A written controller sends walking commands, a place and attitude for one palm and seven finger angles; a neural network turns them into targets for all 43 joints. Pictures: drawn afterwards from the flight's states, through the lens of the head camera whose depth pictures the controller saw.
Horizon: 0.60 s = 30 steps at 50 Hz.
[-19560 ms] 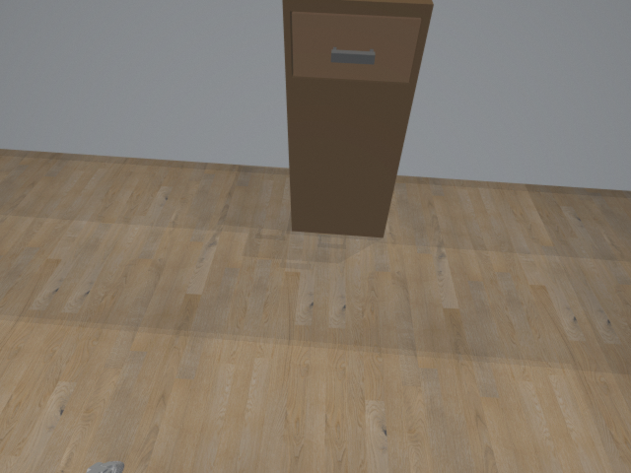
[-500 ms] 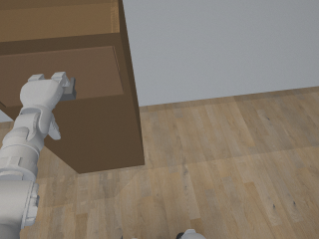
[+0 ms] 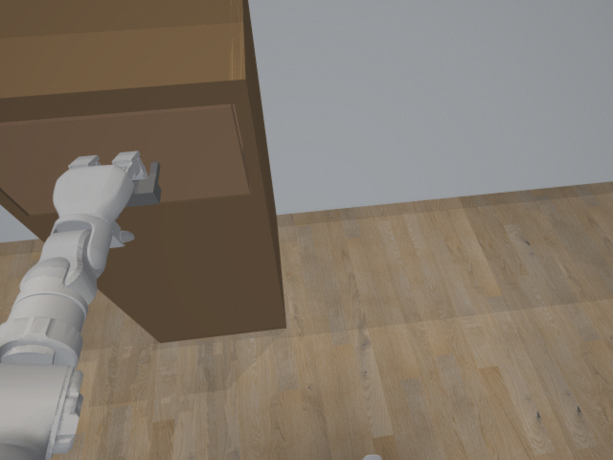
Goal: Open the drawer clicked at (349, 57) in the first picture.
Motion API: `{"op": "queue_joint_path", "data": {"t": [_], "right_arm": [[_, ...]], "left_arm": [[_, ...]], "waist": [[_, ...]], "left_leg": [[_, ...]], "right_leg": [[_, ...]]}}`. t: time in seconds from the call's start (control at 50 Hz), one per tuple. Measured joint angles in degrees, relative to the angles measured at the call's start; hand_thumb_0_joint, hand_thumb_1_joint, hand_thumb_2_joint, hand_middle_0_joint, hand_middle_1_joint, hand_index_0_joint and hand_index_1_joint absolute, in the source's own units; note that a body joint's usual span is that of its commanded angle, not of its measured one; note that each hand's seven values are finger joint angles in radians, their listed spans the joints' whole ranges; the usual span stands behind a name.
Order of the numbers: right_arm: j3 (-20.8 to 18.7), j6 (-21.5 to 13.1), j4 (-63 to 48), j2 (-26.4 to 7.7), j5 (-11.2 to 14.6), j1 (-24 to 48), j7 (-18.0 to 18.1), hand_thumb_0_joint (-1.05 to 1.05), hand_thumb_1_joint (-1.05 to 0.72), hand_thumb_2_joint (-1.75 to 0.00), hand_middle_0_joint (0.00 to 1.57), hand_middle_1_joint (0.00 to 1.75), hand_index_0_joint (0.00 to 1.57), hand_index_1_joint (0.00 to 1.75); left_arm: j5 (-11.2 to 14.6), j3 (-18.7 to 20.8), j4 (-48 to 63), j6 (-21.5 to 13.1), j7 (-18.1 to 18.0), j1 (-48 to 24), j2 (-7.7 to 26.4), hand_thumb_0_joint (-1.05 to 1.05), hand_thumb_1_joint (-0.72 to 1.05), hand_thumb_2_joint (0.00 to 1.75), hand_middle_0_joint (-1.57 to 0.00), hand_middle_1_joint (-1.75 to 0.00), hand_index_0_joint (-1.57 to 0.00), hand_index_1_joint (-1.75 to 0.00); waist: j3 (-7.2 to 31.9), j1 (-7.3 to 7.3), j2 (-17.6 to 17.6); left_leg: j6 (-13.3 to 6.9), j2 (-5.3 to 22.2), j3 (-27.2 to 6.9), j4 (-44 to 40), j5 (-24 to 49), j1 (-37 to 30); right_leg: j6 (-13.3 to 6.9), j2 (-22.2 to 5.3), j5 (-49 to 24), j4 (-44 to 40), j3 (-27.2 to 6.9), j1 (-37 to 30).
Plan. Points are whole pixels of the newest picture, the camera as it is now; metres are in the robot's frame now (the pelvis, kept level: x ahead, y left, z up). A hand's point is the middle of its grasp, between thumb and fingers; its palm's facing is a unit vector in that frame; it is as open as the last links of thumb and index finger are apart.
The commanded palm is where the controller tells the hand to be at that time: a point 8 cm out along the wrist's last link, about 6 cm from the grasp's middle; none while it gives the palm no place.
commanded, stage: close the thumb around the handle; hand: left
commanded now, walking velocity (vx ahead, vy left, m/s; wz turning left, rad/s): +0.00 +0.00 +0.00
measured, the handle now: (114, 183) +0.48 +0.29 +0.06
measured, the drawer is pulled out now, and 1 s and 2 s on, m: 0.00 0.03 0.15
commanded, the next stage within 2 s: pull the drawer open in 0.32 s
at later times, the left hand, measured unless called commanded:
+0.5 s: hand (115, 221) +0.42 +0.28 +0.04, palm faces -0.05 -0.02 -1.00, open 6.0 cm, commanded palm +0.40 +0.28 +0.10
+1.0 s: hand (113, 242) +0.39 +0.27 +0.04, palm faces +0.00 -0.05 -1.00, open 6.0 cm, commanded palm +0.34 +0.28 +0.10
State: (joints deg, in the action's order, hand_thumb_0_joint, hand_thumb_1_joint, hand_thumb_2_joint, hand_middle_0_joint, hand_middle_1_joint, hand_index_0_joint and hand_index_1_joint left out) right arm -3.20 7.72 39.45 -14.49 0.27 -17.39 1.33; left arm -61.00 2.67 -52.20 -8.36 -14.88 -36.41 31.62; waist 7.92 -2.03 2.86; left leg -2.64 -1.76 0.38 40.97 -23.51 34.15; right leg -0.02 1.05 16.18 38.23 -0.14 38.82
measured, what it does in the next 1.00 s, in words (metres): stands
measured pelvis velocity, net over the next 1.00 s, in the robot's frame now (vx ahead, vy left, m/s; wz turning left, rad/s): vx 0.02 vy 0.01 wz -0.03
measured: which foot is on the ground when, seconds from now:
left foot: down 0.00-1.00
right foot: down 0.00-1.00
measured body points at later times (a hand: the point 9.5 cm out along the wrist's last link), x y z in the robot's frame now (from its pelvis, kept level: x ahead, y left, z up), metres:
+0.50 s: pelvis +0.00 -0.01 +0.00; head +0.08 -0.02 +0.44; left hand +0.42 +0.28 +0.09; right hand +0.06 -0.29 -0.13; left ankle -0.05 +0.09 -0.71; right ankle +0.01 -0.12 -0.71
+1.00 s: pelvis +0.02 +0.01 +0.01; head +0.08 -0.01 +0.45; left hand +0.38 +0.27 +0.09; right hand +0.12 -0.26 -0.12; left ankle -0.05 +0.09 -0.71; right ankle +0.01 -0.12 -0.71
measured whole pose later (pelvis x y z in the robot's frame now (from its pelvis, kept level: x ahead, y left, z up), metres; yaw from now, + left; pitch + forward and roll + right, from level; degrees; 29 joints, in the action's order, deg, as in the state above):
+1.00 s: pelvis +0.02 +0.01 +0.01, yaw -1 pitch +14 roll -1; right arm -3.4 7.0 37.1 -14.5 0.8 -13.2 1.0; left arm -57.6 3.5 -28.6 -3.0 -14.6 -15.6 28.1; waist 7.3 -0.8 3.2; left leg -2.9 -1.5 1.8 36.8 -23.6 27.4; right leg 0.4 1.5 16.2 35.1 -1.7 33.0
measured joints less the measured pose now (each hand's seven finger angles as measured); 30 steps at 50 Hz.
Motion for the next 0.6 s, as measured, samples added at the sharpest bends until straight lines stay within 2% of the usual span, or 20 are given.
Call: {"op": "queue_joint_path", "data": {"t": [0.22, 0.44, 0.6], "right_arm": [[-0.11, 0.17, 0.13, -0.37, 0.04, 0.83, 0.05, 0.01, -0.9, -0.9, 0.2, 0.3, 0.2, 0.3], [-0.23, -0.33, 0.52, -0.83, -0.1, 0.7, 0.8, 0.01, -0.9, -0.9, 0.2, 0.3, 0.2, 0.3], [-0.56, 0.01, 0.2, -0.84, 0.17, 0.4, 0.58, 0.01, -0.9, -0.9, 0.2, 0.3, 0.2, 0.3]], "left_arm": [[-0.05, -0.27, 0.32, 0.09, -0.26, 1.12, -0.42, 0.0, 0.64, 0.79, -0.4, -1.32, -0.4, -1.33], [-0.22, 0.62, -0.55, -0.87, -0.38, 0.51, 0.7, 0.0, 0.64, 0.78, -0.37, -1.34, -0.39, -1.35], [0.68, 2.65, 2.04, -1.01, 0.04, 3.62, 1.27, 0.01, 0.65, 0.77, -0.34, -1.34, -0.38, -1.35]], "waist": [[-0.17, 0.43, 0.0], [-0.52, -0.09, -0.37], [-0.34, -0.43, -0.36]], "left_leg": [[0.25, 0.1, -0.16, -0.46, 0.17, -0.76], [0.57, 0.29, -0.24, -0.22, 0.4, -0.15], [0.51, 0.65, 0.86, -0.92, 0.51, -0.62]], "right_leg": [[-0.3, 0.09, 0.05, -0.07, 0.15, -0.61], [-0.63, 0.26, -0.14, 0.27, 0.27, 0.07], [-0.58, 0.73, -0.57, -0.2, -0.8, 0.1]]}}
